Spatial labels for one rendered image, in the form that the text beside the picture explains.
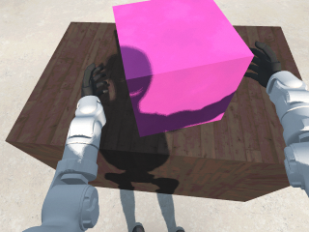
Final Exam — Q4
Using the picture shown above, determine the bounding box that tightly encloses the robot left upper arm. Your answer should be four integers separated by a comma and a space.
22, 184, 99, 232

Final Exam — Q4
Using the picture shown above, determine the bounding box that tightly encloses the carton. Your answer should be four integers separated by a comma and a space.
112, 0, 254, 137

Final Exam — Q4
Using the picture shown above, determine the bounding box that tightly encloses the pedestal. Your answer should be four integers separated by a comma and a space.
5, 21, 303, 202

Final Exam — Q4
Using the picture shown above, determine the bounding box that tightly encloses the robot left forearm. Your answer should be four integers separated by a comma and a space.
41, 95, 106, 219

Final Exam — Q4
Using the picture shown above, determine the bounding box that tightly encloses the left robot hand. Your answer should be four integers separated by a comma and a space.
81, 63, 108, 98

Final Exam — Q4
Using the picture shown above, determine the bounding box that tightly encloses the robot right upper arm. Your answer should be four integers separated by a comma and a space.
284, 141, 309, 198

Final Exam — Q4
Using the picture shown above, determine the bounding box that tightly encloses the right robot hand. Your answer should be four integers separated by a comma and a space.
244, 42, 282, 88

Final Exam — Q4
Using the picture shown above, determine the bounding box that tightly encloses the robot right forearm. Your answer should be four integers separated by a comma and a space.
266, 71, 309, 147

